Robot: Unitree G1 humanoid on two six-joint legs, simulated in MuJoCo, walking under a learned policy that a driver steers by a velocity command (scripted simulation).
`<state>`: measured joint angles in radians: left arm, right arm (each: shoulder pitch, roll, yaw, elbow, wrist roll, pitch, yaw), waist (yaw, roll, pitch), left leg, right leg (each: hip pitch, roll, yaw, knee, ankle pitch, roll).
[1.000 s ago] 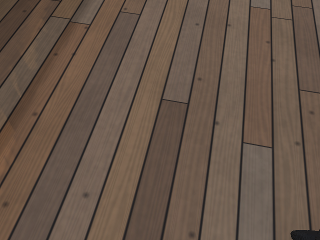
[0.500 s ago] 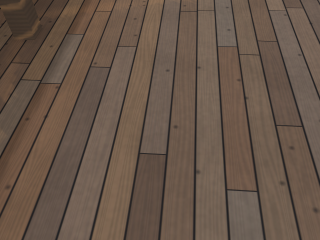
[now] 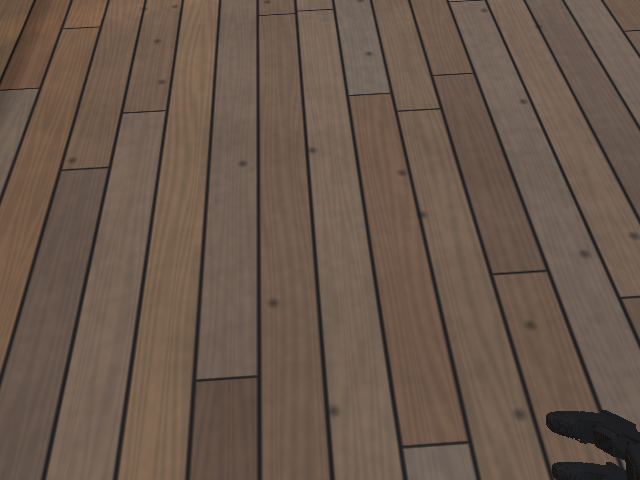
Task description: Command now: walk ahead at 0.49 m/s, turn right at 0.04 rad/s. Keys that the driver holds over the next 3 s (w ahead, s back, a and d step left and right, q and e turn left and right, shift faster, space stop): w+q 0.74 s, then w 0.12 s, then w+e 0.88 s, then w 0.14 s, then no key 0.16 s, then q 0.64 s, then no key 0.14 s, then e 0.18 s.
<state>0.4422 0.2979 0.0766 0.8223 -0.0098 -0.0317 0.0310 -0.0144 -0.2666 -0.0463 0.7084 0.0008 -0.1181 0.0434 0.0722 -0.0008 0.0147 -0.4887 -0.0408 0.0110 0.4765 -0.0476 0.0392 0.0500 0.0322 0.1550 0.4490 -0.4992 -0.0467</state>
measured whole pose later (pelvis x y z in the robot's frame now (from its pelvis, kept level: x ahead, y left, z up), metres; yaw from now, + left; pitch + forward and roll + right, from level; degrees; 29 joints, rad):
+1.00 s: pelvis +0.51 +0.10 +0.00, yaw +26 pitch +2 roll -1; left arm 0.38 0.30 0.06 0.89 -0.03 -0.06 -0.01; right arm 0.03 -0.26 -0.04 0.63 0.00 -0.05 0.03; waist 0.07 0.01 0.06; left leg -0.48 0.01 0.04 0.61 -0.15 0.07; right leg -0.11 -0.06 -0.05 0.83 -0.52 0.01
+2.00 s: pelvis +1.06 +0.24 +0.00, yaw -3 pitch +2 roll +0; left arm 0.35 0.30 0.07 0.76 0.00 -0.03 0.02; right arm 0.05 -0.27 -0.04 0.72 -0.03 -0.13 0.03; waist 0.07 -0.01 0.02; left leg -0.47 -0.01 0.00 0.50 -0.07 0.02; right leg -0.11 0.08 0.18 0.67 -0.49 -0.04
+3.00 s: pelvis +1.16 +0.28 +0.02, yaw +16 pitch +0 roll +0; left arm 0.22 0.31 0.08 0.83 -0.01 0.04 0.04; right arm 0.10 -0.21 -0.02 0.77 -0.03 0.01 -0.01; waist 0.03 -0.05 0.04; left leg -0.22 -0.03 0.05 0.45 -0.23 0.05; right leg -0.40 -0.06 0.03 0.90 -0.42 0.09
